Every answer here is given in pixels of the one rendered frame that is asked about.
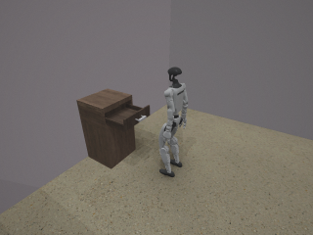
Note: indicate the handle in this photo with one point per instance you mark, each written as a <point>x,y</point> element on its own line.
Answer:
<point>142,118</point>

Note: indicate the robot right forearm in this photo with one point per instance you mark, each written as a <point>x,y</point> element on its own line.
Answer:
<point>184,110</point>

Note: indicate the robot left upper arm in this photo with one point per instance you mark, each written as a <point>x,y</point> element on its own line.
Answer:
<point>168,94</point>

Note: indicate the drawer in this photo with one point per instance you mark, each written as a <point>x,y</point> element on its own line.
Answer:
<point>124,116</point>

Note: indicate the robot torso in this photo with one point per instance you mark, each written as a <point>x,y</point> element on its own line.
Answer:
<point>178,98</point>

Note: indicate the robot left forearm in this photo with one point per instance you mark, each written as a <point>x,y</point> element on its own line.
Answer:
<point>170,118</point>

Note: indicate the robot left hand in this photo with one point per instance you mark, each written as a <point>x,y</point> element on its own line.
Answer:
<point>166,135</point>

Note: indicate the robot head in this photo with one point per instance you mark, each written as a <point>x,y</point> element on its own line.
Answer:
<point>174,71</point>

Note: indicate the robot right upper arm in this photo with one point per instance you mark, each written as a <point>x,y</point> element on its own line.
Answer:
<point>185,97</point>

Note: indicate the cabinet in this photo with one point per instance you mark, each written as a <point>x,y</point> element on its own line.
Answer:
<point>105,144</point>

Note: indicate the robot right hand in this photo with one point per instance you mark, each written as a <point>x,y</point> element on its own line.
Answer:
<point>185,122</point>

